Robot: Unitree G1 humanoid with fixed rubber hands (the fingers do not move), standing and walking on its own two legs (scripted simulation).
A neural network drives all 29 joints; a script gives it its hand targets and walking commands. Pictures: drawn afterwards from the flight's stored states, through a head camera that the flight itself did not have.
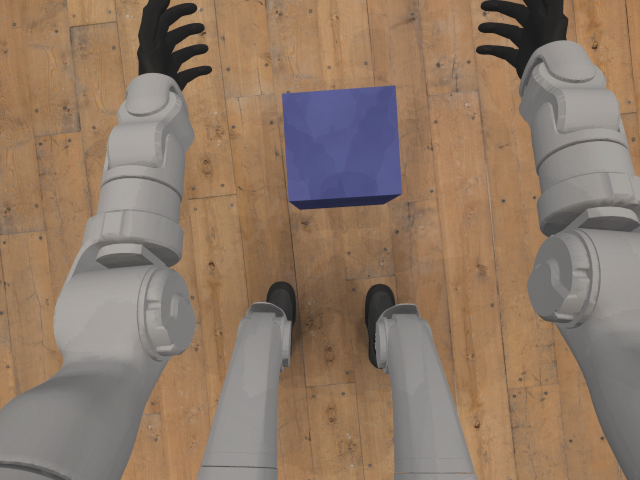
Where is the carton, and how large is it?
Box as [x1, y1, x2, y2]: [282, 85, 401, 209]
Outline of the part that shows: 395,85 282,94 288,198 291,203 300,209 381,204 401,193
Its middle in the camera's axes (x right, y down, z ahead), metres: +0.04 -0.17 +0.83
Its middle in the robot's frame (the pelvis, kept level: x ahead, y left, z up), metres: +0.53 -0.01 -0.52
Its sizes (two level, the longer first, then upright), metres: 0.210 0.200 0.250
